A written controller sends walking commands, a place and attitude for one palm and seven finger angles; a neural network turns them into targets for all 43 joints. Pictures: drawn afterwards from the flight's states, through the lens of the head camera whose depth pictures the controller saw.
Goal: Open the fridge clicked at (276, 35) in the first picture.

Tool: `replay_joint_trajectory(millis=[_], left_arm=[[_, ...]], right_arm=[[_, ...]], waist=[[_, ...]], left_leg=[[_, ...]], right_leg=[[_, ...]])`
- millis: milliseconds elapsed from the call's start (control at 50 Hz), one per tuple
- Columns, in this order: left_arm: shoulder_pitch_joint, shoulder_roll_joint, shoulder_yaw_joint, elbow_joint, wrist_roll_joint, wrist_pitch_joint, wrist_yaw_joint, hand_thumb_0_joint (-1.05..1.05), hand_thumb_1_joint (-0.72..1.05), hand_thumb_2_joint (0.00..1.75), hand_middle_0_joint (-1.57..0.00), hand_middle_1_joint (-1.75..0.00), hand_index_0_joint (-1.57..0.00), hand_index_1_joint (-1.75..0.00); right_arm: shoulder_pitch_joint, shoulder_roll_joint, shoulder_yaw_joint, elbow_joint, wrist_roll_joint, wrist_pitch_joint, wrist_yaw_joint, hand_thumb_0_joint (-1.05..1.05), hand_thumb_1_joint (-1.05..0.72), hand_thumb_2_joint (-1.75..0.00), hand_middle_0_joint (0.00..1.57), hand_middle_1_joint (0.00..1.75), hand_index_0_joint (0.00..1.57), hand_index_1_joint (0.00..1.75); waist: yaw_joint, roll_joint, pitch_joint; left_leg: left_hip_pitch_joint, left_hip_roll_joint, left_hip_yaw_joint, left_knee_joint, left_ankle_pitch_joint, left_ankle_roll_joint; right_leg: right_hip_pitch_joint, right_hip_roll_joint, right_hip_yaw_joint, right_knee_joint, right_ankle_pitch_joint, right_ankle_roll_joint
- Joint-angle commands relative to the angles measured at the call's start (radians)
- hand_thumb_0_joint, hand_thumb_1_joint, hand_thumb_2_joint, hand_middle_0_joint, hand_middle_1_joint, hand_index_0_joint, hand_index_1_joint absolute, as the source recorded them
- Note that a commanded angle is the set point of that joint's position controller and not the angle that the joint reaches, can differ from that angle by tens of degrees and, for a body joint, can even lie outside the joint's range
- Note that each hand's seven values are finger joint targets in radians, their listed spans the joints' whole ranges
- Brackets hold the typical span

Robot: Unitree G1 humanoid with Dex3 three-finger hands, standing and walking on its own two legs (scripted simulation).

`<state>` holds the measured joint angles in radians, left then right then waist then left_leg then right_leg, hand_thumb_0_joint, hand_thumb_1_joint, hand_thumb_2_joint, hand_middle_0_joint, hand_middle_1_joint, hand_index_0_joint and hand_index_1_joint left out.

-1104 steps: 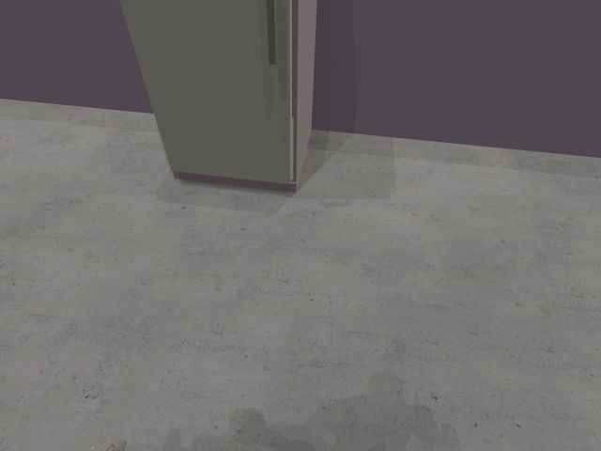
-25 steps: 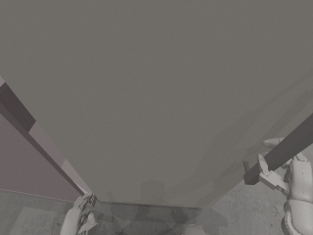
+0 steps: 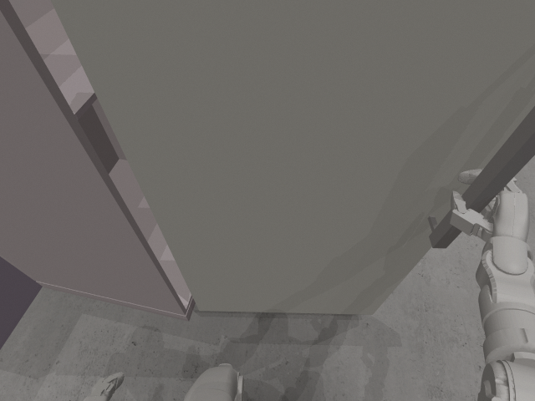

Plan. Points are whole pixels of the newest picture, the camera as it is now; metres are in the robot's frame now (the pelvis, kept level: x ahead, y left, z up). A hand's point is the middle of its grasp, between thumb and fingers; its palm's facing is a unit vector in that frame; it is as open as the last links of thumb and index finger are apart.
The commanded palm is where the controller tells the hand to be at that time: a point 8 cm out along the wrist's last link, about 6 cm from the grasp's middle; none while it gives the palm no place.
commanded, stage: stop walking and hold the door back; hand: right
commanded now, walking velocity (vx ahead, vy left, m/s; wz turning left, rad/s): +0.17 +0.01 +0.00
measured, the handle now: (498, 153) +0.45 -0.28 +0.15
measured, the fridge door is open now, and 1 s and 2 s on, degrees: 79 76 75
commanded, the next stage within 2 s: loosen the grip on the handle in 0.82 s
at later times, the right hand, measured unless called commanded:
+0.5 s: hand (452, 185) +0.46 -0.26 +0.06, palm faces +0.24 +0.94 -0.24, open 5.8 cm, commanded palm +0.39 -0.32 +0.06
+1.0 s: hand (462, 201) +0.42 -0.26 +0.06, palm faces +0.21 +0.94 -0.28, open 6.3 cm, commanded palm +0.38 -0.32 +0.07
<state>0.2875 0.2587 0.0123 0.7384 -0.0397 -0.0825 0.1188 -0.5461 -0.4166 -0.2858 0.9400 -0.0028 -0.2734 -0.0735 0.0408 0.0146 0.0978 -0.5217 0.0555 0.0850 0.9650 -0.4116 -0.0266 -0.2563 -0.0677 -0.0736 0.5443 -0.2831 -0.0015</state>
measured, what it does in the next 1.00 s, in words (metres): steps on the spot: left foot, then right foot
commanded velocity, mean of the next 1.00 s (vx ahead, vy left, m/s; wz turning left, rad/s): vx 0.01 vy -0.02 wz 0.00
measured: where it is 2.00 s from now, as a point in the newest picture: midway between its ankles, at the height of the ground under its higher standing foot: outside the picture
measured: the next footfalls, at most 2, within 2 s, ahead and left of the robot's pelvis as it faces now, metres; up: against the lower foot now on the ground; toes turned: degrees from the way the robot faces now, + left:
left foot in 0.08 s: +0.06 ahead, +0.09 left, +0.00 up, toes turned +9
right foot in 0.46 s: +0.13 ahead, -0.15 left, +0.00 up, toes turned +4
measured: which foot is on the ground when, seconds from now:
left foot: up 0.00-0.06, down 0.08-1.00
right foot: down 0.00-0.08, up 0.10-0.44, down 0.46-1.00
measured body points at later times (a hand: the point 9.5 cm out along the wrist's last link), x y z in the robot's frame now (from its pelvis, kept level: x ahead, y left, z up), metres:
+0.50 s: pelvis +0.05 -0.03 +0.00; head +0.09 -0.03 +0.45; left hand +0.11 +0.28 -0.10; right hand +0.44 -0.30 +0.08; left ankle +0.04 +0.09 -0.73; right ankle +0.09 -0.15 -0.73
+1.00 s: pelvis +0.06 -0.03 +0.00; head +0.08 -0.03 +0.45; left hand +0.18 +0.22 -0.10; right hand +0.41 -0.31 +0.08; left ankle +0.02 +0.08 -0.73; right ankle +0.09 -0.15 -0.73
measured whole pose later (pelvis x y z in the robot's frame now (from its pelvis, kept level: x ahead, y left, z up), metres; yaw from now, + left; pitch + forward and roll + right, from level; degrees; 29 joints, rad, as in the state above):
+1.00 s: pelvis +0.06 -0.03 +0.00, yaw +5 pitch +2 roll +0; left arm 0.23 0.21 -0.01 0.67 0.00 -0.09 0.07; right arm -0.26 -0.36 -0.29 0.57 -0.01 -0.15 0.00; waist -0.01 0.00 0.00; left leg -0.25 0.02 0.06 0.55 -0.33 0.00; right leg -0.33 -0.04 -0.06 0.55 -0.24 0.00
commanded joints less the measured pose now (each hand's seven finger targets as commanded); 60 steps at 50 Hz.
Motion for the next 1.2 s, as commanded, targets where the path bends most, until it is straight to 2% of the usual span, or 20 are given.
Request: replay_joint_trajectory(millis=[0, 40, 60, 80, 100, 180, 260, 420, 460, 500, 560, 660, 720, 880, 900, 920, 940, 960, 1040, 1180], left_arm=[[0.009, 0.182, 0.030, -0.082, 0.002, -0.041, 0.025, 0.00, 0.90, 0.90, -0.20, -0.30, -0.20, -0.30], [0.008, 0.176, 0.030, -0.078, -0.001, -0.051, 0.013, 0.00, 0.90, 0.90, -0.20, -0.30, -0.20, -0.30], [0.022, 0.162, 0.040, -0.080, -0.001, -0.046, 0.006, 0.00, 0.90, 0.90, -0.20, -0.30, -0.20, -0.30], [0.026, 0.177, 0.056, -0.088, -0.008, -0.050, -0.002, 0.00, 0.90, 0.90, -0.20, -0.30, -0.20, -0.30], [0.016, 0.192, 0.063, -0.081, -0.011, -0.046, -0.016, 0.00, 0.90, 0.90, -0.20, -0.30, -0.20, -0.30], [0.006, 0.179, 0.011, -0.035, -0.003, -0.053, -0.031, 0.00, 0.90, 0.90, -0.20, -0.30, -0.20, -0.30], [-0.006, 0.165, 0.006, -0.085, 0.002, -0.055, -0.028, 0.00, 0.90, 0.90, -0.20, -0.30, -0.20, -0.30], [-0.023, 0.163, 0.043, -0.170, 0.015, -0.042, -0.014, 0.00, 0.90, 0.90, -0.20, -0.30, -0.20, -0.30], [-0.048, 0.179, 0.054, -0.187, 0.013, -0.035, -0.012, 0.00, 0.90, 0.90, -0.20, -0.30, -0.20, -0.30], [-0.078, 0.148, 0.040, -0.197, 0.020, -0.036, -0.016, 0.00, 0.90, 0.90, -0.20, -0.30, -0.20, -0.30], [-0.064, 0.135, 0.040, -0.206, 0.035, -0.042, -0.035, 0.00, 0.90, 0.90, -0.20, -0.30, -0.20, -0.30], [-0.077, 0.120, 0.017, -0.220, 0.026, -0.050, -0.027, 0.00, 0.90, 0.90, -0.20, -0.30, -0.20, -0.30], [-0.072, 0.123, 0.020, -0.206, 0.019, -0.034, -0.013, 0.00, 0.90, 0.90, -0.20, -0.30, -0.20, -0.30], [-0.096, 0.121, 0.012, -0.175, 0.019, -0.005, 0.013, 0.00, 0.90, 0.90, -0.20, -0.30, -0.20, -0.30], [-0.089, 0.110, 0.013, -0.230, -0.004, -0.036, -0.001, 0.00, 0.90, 0.90, -0.20, -0.30, -0.20, -0.30], [-0.033, 0.104, 0.052, -0.134, 0.071, -0.053, -0.020, 0.00, 0.90, 0.90, -0.20, -0.30, -0.20, -0.30], [-0.002, 0.121, 0.062, -0.170, 0.041, -0.050, -0.044, 0.00, 0.90, 0.90, -0.20, -0.30, -0.20, -0.30], [-0.008, 0.179, 0.074, -0.166, 0.063, -0.053, -0.060, 0.00, 0.90, 0.90, -0.20, -0.30, -0.20, -0.30], [-0.055, 0.138, 0.051, -0.187, 0.056, -0.032, -0.094, 0.00, 0.90, 0.90, -0.20, -0.30, -0.20, -0.30], [-0.054, 0.151, 0.053, -0.198, 0.023, -0.006, -0.077, 0.00, 0.90, 0.90, -0.20, -0.30, -0.20, -0.30]], right_arm=[[-0.436, -0.344, -0.075, -0.117, 0.012, -0.019, -0.009, 0.00, -0.90, -0.90, 0.45, 1.40, 0.45, 1.40], [-0.438, -0.406, -0.103, -0.086, -0.003, -0.010, -0.010, 0.00, -0.90, -0.90, 0.45, 1.40, 0.45, 1.40], [-0.423, -0.486, -0.161, -0.057, -0.017, -0.003, -0.017, 0.00, -0.90, -0.90, 0.45, 1.40, 0.45, 1.40], [-0.389, -0.535, -0.220, -0.021, -0.009, 0.017, -0.020, 0.00, -0.90, -0.90, 0.45, 1.40, 0.45, 1.40], [-0.348, -0.487, -0.202, -0.011, 0.015, 0.034, -0.012, 0.00, -0.90, -0.90, 0.45, 1.40, 0.45, 1.40], [-0.360, -0.549, -0.276, 0.002, 0.025, -0.008, 0.003, 0.00, -0.90, -0.90, 0.45, 1.40, 0.45, 1.40], [-0.218, -0.518, -0.294, -0.070, 0.036, -0.019, 0.010, 0.00, -0.90, -0.90, 0.45, 1.40, 0.45, 1.40], [0.041, -0.361, -0.221, -0.415, 0.032, -0.006, -0.010, 0.00, -0.90, -0.90, 0.45, 1.40, 0.45, 1.40], [0.071, -0.314, -0.191, -0.505, 0.029, -0.012, -0.006, 0.00, -0.90, -0.90, 0.45, 1.40, 0.45, 1.40], [0.125, -0.275, -0.160, -0.612, 0.028, -0.025, -0.007, 0.00, -0.90, -0.90, 0.45, 1.40, 0.45, 1.40], [0.190, -0.218, -0.121, -0.685, 0.019, -0.014, -0.006, 0.00, -0.90, -0.90, 0.45, 1.40, 0.45, 1.40], [0.244, -0.185, -0.098, -0.765, 0.025, 0.023, -0.018, 0.00, -0.90, -0.90, 0.45, 1.40, 0.45, 1.40], [0.237, -0.199, -0.112, -0.735, 0.039, 0.042, -0.032, 0.00, -0.90, -0.90, 0.45, 1.40, 0.45, 1.40], [0.152, -0.172, -0.057, -0.552, 0.037, 0.055, -0.031, 0.00, -0.90, -0.90, 0.45, 1.40, 0.45, 1.40], [-0.523, -0.728, -0.400, -0.886, -0.043, -0.006, -0.082, 0.00, -0.90, -0.90, 0.45, 1.40, 0.45, 1.40], [-0.169, -0.261, -0.115, -0.440, -0.069, 0.112, 0.027, 0.00, -0.78, -0.84, 0.45, 1.40, 0.45, 1.40], [-0.018, -0.159, -0.128, -0.501, 0.018, 0.119, 0.059, 0.00, -0.66, -0.78, 0.45, 1.40, 0.45, 1.40], [-0.028, -0.272, -0.216, -0.528, 0.032, 0.095, 0.084, 0.00, -0.54, -0.73, 0.45, 1.40, 0.45, 1.40], [-0.013, -0.276, -0.160, -0.549, 0.010, 0.037, 0.097, 0.00, -0.05, -0.49, 0.45, 1.40, 0.45, 1.40], [-0.114, -0.345, -0.171, -0.509, 0.042, 0.062, 0.082, 0.00, 0.55, -0.20, 0.40, 1.33, 0.40, 1.33]], waist=[[-0.058, -0.226, -0.266], [-0.059, -0.145, -0.320], [-0.049, 0.086, -0.358], [-0.055, 0.201, -0.354], [-0.060, 0.195, -0.330], [-0.029, 0.079, -0.282], [-0.042, 0.081, -0.289], [-0.038, 0.048, -0.294], [-0.041, -0.063, -0.286], [-0.042, -0.342, -0.311], [-0.038, -0.287, -0.304], [-0.022, -0.216, -0.369], [-0.018, -0.070, -0.403], [-0.025, -0.034, -0.294], [-0.022, -0.197, -0.146], [-0.039, -0.021, -0.263], [-0.009, 0.105, -0.318], [-0.021, 0.145, -0.370], [-0.052, -0.144, -0.343], [-0.022, -0.054, -0.297]], left_leg=[[0.291, -0.053, 0.045, -0.361, 0.055, -0.005], [0.544, 0.013, -0.082, -0.545, 0.103, 0.034], [0.691, 0.219, -0.400, -0.606, 0.140, 0.129], [0.680, 0.363, -0.617, -0.674, 0.190, 0.200], [0.616, 0.354, -0.623, -0.695, 0.118, 0.162], [0.531, 0.244, -0.259, -0.590, 0.411, 0.141], [0.508, 0.197, -0.179, -0.565, 0.566, 0.122], [0.423, 0.126, -0.145, -0.513, 0.491, 0.096], [0.349, 0.032, -0.127, -0.449, 0.368, 0.040], [0.249, -0.040, -0.052, -0.329, 0.186, 0.007], [0.257, -0.052, -0.052, -0.345, -0.014, 0.017], [0.375, -0.010, -0.056, -0.505, 0.455, 0.023], [0.408, 0.025, -0.107, -0.458, 0.659, 0.034], [0.321, 0.023, -0.113, -0.530, 0.433, 0.024], [0.265, 0.004, -0.114, -0.560, 0.082, 0.011], [0.246, -0.068, -0.006, -0.470, 0.380, 0.062], [0.221, -0.105, 0.010, -0.448, 0.481, 0.040], [0.187, -0.096, -0.018, -0.431, 0.477, 0.025], [0.083, -0.085, -0.056, -0.389, 0.162, 0.040], [0.054, -0.034, -0.183, -0.465, -0.175, 0.014]], right_leg=[[0.032, -0.144, 0.096, -0.084, 0.058, -0.121], [-0.110, -0.099, 0.048, 0.147, 0.098, -0.070], [-0.314, -0.005, -0.021, 0.386, -0.041, -0.022], [-0.432, 0.045, 0.076, 0.587, -0.256, 0.000], [-0.415, 0.043, 0.148, 0.660, -0.241, 0.004], [-0.374, -0.007, 0.124, 0.623, -0.087, 0.018], [-0.271, 0.007, 0.055, 0.397, -0.045, 0.021], [0.030, 0.013, 0.035, -0.048, 0.203, 0.018], [0.089, -0.092, 0.142, -0.114, 0.447, -0.028], [0.160, -0.193, 0.258, -0.121, 0.698, -0.106], [0.128, -0.208, 0.263, -0.117, 0.594, -0.119], [0.159, -0.104, 0.109, -0.009, 0.637, -0.025], [0.133, -0.088, 0.077, 0.015, 0.578, -0.004], [0.082, -0.071, 0.084, -0.048, 0.340, -0.012], [0.032, 0.026, 0.061, -0.123, 0.045, -0.005], [0.087, 0.041, 0.001, -0.091, 0.364, -0.015], [0.094, 0.038, 0.044, -0.014, 0.507, -0.023], [0.087, 0.043, 0.042, 0.024, 0.442, -0.026], [-0.041, 0.072, 0.041, 0.065, 0.113, -0.020], [-0.221, 0.073, 0.044, 0.115, -0.136, -0.033]])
